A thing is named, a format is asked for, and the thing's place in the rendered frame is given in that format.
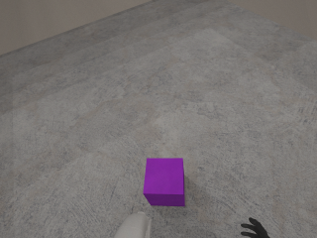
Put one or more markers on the robot left thigh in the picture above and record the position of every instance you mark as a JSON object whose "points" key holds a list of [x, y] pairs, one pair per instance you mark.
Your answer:
{"points": [[136, 225]]}

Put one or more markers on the robot right hand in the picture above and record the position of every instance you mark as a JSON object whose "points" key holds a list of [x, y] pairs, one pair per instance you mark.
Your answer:
{"points": [[257, 227]]}

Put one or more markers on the carton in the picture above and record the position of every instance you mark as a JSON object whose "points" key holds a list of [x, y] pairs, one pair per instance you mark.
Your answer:
{"points": [[164, 182]]}

